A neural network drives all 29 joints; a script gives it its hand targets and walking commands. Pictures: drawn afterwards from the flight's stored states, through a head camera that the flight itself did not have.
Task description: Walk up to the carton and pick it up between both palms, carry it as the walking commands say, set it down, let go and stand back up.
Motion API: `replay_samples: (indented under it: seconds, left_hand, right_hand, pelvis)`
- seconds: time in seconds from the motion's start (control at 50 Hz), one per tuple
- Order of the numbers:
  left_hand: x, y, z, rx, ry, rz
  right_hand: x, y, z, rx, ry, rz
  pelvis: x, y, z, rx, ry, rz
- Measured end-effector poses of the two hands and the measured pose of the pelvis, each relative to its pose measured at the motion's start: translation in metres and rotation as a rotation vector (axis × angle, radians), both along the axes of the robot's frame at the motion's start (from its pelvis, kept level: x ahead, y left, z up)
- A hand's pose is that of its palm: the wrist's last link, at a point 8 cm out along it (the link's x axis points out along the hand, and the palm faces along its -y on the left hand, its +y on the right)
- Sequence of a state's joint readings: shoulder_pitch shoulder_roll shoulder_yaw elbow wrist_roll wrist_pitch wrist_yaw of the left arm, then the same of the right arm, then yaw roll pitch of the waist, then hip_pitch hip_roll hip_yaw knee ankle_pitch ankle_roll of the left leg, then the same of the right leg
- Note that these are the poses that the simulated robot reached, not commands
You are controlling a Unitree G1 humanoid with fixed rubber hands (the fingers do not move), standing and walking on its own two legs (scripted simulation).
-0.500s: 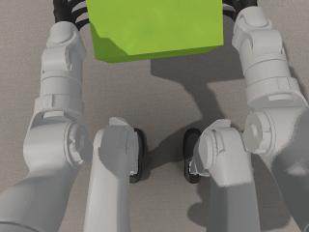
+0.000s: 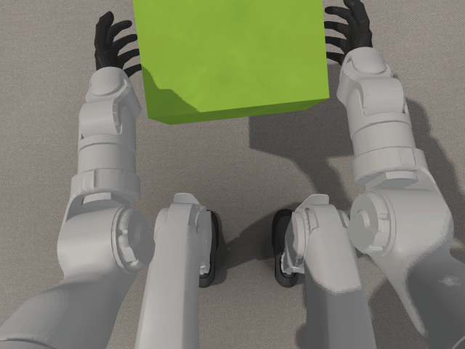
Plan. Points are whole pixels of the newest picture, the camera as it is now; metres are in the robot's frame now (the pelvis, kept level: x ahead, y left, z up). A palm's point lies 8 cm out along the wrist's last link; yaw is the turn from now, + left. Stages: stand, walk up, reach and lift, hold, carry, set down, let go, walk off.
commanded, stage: reach and lift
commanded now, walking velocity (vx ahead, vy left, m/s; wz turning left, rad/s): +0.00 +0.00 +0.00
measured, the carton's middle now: (231, 52) +0.56 +0.03 -0.17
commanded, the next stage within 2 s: none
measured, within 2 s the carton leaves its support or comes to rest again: neither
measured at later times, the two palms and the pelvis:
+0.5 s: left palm (87, 67) +0.48 +0.20 -0.01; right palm (385, 44) +0.50 -0.15 -0.01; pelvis +0.00 +0.00 +0.05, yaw +0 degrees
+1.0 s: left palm (46, 59) +0.46 +0.20 +0.07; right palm (431, 29) +0.48 -0.16 +0.06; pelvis +0.02 +0.00 +0.12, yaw +0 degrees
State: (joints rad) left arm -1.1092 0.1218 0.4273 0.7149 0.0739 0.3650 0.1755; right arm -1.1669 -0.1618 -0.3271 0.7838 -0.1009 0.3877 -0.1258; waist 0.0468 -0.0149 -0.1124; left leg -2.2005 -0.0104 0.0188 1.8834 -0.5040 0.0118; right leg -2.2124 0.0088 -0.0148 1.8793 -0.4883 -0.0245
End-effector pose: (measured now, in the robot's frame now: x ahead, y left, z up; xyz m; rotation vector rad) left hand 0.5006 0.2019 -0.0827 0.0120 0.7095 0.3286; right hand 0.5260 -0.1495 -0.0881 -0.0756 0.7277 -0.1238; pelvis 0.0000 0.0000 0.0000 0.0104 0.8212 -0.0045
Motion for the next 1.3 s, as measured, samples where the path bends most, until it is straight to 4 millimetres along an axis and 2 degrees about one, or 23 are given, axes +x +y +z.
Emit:
replay_samples:
  seconds: [0.42, 1.3]
  left_hand:
    - [-0.018, -0.002, 0.063, -0.012, 0.003, -0.014]
    - [-0.052, -0.006, 0.194, -0.018, 0.004, -0.005]
  right_hand:
    - [-0.018, -0.004, 0.066, 0.011, -0.005, -0.005]
    - [-0.054, -0.007, 0.194, 0.014, 0.000, -0.015]
  pelvis:
    - [0.002, -0.001, 0.045, -0.003, -0.034, -0.001]
    - [0.030, 0.000, 0.155, -0.011, -0.165, 0.001]
